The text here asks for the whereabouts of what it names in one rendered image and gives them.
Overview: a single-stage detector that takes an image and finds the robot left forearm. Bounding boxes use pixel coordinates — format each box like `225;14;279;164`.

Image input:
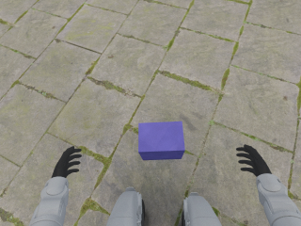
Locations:
28;176;69;226

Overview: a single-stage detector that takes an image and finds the right robot hand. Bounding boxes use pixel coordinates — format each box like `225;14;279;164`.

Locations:
236;144;272;177

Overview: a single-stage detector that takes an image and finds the robot right forearm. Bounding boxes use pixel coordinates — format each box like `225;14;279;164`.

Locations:
256;173;301;226

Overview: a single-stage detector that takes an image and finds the right robot shin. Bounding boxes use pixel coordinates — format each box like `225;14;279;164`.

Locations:
185;192;199;226

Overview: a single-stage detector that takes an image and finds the carton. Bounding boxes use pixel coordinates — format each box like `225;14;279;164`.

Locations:
138;121;185;161

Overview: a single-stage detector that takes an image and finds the left robot hand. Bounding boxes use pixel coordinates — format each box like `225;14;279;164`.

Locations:
52;146;82;178

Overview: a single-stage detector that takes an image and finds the robot right thigh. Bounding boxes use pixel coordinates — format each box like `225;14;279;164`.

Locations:
183;195;222;226

